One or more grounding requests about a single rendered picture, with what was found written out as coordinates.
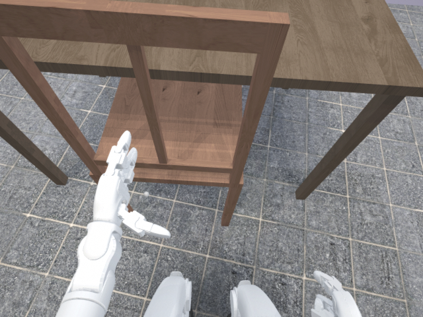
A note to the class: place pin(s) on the left robot hand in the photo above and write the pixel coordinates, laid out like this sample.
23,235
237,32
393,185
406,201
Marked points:
112,190

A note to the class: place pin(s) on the right robot hand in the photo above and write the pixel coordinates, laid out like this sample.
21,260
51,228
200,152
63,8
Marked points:
342,304

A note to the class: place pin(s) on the chair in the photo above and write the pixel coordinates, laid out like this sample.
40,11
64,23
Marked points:
187,133

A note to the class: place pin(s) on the robot left thigh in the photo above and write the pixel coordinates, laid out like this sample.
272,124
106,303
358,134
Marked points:
171,299

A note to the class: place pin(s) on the left robot forearm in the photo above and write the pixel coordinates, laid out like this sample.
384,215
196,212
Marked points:
90,290

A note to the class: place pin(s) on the robot right thigh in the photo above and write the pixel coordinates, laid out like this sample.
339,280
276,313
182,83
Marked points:
251,301

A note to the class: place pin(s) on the robot thigh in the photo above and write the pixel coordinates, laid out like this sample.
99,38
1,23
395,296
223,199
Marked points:
171,299
251,301

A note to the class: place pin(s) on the table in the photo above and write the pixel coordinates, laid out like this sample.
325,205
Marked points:
334,45

